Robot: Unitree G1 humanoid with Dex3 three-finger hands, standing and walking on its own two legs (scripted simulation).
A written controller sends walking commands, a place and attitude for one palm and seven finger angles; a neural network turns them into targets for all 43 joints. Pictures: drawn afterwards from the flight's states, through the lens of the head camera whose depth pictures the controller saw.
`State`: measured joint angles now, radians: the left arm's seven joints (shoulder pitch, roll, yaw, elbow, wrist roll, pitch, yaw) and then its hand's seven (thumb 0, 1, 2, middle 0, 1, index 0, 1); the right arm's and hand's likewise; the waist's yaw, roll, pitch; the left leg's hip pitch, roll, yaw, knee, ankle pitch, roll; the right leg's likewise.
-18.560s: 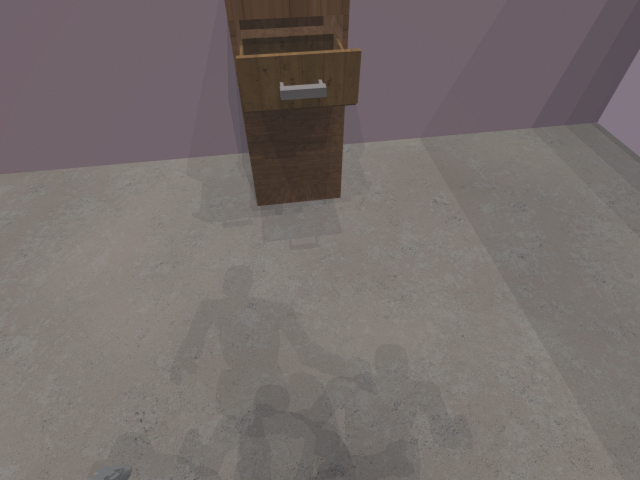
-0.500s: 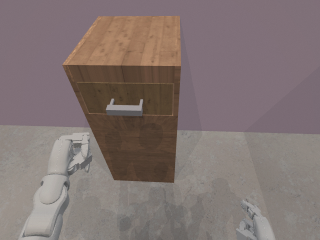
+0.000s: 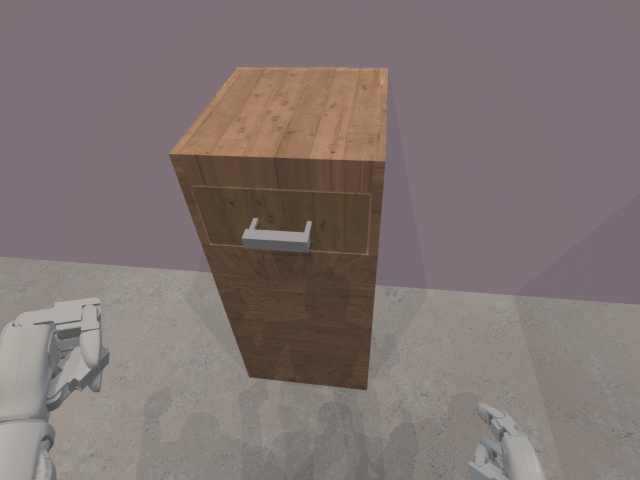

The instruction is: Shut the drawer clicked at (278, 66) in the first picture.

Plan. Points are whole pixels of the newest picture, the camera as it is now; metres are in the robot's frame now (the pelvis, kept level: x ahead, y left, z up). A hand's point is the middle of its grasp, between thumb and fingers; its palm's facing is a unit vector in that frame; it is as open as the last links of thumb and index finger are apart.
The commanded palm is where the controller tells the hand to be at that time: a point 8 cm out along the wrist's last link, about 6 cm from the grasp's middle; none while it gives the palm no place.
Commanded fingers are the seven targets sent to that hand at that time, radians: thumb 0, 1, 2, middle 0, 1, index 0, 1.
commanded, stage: draw the hand back to the body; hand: left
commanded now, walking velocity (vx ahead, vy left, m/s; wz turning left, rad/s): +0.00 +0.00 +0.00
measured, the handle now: (279, 232) +0.58 +0.16 -0.05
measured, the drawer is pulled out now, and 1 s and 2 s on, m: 0.00 0.00 0.00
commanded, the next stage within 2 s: step back with the hand held close in 0.20 s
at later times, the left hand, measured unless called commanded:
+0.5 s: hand (86, 342) +0.19 +0.25 +0.16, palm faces +0.36 -0.81 -0.46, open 3.2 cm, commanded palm +0.12 +0.29 +0.17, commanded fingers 0.00 0.90 0.90 -1.40 -1.60 -1.40 -1.60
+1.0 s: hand (43, 418) +0.12 +0.26 +0.15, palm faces +0.33 -0.81 -0.49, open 3.2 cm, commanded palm +0.06 +0.30 +0.17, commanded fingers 0.00 0.90 0.90 -1.40 -1.60 -1.40 -1.60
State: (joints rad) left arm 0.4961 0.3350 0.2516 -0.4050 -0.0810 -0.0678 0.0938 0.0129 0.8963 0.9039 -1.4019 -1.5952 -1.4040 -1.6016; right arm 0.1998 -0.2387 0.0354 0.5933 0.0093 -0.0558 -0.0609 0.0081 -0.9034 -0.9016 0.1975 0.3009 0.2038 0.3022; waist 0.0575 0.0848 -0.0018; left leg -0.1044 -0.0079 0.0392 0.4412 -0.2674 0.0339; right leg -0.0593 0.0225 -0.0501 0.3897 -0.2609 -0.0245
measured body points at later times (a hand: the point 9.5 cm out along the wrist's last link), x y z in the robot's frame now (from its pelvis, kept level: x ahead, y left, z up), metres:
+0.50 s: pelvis -0.01 +0.01 +0.00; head -0.01 -0.01 +0.45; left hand +0.16 +0.29 +0.19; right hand +0.17 -0.23 -0.08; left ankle -0.01 +0.09 -0.74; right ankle -0.03 -0.10 -0.74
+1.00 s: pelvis -0.07 +0.02 -0.01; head -0.05 +0.02 +0.44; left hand +0.10 +0.30 +0.17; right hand +0.12 -0.21 -0.09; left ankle -0.01 +0.09 -0.74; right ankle -0.03 -0.10 -0.74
